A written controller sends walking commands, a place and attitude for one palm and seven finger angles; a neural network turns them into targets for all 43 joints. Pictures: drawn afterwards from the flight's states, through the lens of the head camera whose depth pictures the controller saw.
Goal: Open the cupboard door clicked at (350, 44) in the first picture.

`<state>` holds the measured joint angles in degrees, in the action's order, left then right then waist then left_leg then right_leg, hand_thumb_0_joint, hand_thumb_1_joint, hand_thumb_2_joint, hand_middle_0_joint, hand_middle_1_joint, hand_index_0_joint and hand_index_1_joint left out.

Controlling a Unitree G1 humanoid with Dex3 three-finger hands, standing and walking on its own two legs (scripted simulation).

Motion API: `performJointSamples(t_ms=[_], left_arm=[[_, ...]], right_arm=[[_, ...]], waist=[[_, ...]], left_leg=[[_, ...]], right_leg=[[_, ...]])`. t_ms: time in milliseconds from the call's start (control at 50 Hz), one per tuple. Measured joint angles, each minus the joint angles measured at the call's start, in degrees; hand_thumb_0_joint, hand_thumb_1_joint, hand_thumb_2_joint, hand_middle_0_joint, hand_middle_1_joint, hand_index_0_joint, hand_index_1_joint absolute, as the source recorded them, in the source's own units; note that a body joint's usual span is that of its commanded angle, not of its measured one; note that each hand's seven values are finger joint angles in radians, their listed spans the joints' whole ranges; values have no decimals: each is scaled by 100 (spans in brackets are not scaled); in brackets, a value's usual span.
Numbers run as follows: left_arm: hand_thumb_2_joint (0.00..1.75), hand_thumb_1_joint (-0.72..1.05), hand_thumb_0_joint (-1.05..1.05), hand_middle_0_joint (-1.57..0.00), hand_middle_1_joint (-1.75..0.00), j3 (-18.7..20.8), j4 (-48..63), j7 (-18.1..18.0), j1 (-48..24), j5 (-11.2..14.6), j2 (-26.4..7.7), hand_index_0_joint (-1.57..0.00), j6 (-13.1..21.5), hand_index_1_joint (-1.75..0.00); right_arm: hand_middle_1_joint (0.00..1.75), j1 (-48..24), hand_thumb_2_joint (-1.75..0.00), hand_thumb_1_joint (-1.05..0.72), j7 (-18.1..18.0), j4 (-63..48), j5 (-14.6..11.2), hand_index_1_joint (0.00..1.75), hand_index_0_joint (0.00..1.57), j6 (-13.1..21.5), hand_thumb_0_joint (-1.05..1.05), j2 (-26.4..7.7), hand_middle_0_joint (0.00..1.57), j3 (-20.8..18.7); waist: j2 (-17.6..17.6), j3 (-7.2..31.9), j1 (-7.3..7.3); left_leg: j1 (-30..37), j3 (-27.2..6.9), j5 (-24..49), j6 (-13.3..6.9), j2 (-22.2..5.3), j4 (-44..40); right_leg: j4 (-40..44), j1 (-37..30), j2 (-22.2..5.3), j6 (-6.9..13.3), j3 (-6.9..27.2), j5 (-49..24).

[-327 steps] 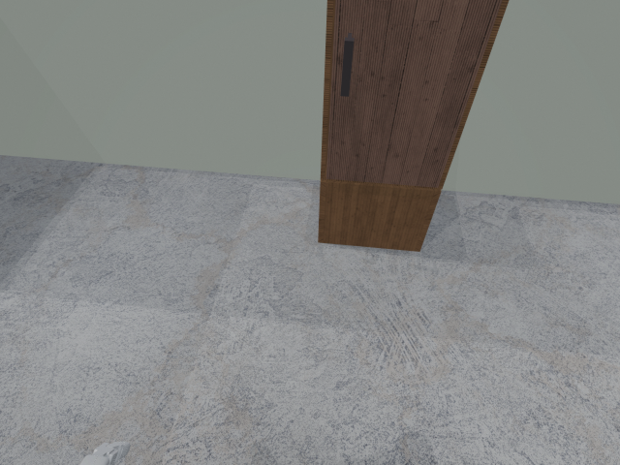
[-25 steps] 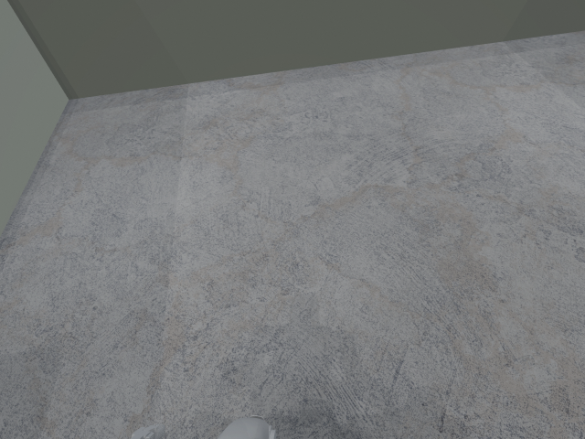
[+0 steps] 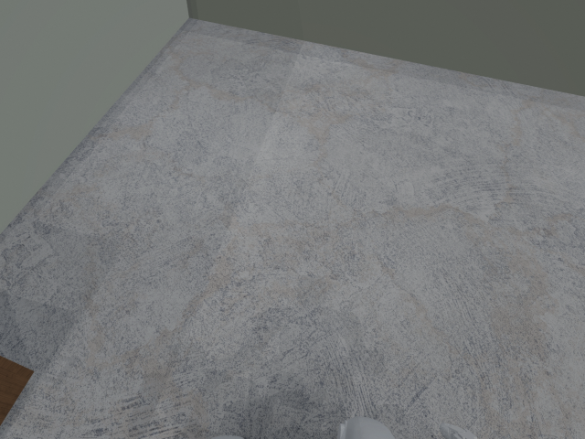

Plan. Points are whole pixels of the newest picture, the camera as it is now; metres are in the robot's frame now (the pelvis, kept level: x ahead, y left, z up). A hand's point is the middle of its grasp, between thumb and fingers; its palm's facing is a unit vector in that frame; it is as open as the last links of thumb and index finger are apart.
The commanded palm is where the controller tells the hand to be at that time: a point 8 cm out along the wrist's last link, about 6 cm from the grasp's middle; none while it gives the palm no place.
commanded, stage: turn to face it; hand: left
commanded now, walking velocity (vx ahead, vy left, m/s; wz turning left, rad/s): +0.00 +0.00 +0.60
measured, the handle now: out of the picture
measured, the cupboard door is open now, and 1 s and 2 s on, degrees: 0 0 0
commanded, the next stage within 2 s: none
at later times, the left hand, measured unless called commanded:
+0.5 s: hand out of the picture +0.06 +0.16 -0.13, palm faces +0.27 -0.92 -0.28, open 7.4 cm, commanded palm none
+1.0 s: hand out of the picture -0.15 +0.20 -0.18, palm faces +0.61 -0.76 -0.24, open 7.4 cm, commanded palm none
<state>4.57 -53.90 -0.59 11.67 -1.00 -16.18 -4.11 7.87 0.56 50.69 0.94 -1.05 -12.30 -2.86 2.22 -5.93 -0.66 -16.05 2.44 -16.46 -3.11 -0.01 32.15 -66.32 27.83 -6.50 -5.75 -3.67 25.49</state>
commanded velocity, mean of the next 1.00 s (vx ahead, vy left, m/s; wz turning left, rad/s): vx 0.00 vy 0.00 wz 0.60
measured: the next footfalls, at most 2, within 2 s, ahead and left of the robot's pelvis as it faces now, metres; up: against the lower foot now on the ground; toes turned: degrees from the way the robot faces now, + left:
right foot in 0.38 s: +0.05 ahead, -0.15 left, +0.00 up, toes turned +12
left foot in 0.84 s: -0.05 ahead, +0.09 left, +0.00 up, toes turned +37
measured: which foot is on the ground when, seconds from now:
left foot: down 0.00-0.38, up 0.40-0.82, down 0.84-1.00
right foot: up 0.00-0.36, down 0.38-0.86, up 0.88-1.00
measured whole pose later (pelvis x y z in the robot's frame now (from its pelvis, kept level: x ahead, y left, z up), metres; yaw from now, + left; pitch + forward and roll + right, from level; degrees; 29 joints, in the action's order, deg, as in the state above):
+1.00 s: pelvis -0.04 +0.00 +0.00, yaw +36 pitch -1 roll -3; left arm 4.4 -54.5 -0.7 13.5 -1.1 -16.6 -4.5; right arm 7.0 0.6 50.6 0.8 -0.8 -12.9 -2.9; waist 2.6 -5.1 -1.2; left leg -15.2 2.0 -16.7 -3.6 0.3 32.3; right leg -65.8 26.5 -7.3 -5.6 -3.9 26.0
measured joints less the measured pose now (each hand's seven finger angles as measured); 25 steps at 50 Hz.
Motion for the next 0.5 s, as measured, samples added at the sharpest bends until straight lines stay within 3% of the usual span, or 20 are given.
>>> performJointSamples(t_ms=[100,200,300,360,400,440,500], left_arm=[[90,91,0,-20,-30,-8,163,16,-203,5,30,-20,71,-30],[90,91,0,-20,-30,-38,271,-13,-437,24,126,-20,61,-30],[90,91,0,-20,-30,-120,422,-28,-658,68,299,-20,106,-30],[90,91,0,-20,-30,-181,529,-29,-665,97,398,-20,201,-30],[90,91,0,-20,-30,-226,557,-50,-608,53,481,-20,300,-30],[90,90,0,-20,-30,-298,548,-64,-500,28,554,-20,311,-30],[90,90,0,-21,-30,-321,487,-73,-297,26,606,-20,282,-30]], right_arm=[[30,243,-89,-91,-13,126,-3,30,20,-21,0,72,20,26],[30,470,-89,-91,-1,209,21,30,21,-56,0,113,21,-9],[30,606,-89,-91,-1,269,47,30,21,-121,0,38,21,-91],[30,669,-89,-91,1,290,31,30,21,-172,0,-44,21,-161],[30,679,-89,-91,2,310,-7,30,20,-210,1,-132,20,-228],[30,676,-89,-91,4,329,14,30,20,-267,1,-201,20,-287],[30,682,-89,-91,66,345,40,30,20,-321,1,-280,20,-338]], waist=[[-64,105,71],[-118,207,222],[-287,221,380],[-386,267,410],[-511,274,373],[-563,267,398],[-526,297,392]], left_leg=[[155,-271,307,-42,164,-454],[121,-572,427,-11,306,-534],[-76,-923,472,110,404,-395],[-274,-1116,431,238,496,-172],[-533,-1173,-84,370,521,399],[-921,-945,-796,474,527,1557],[-1321,-576,-700,598,343,2974]], right_leg=[[212,105,73,-83,302,-444],[868,-128,198,-97,405,-321],[1974,-593,450,-1,421,-120],[3096,-1101,583,87,367,-584],[3510,-1292,622,370,259,-813],[3468,-1364,545,607,95,-800],[3684,-1595,382,679,-109,-861]])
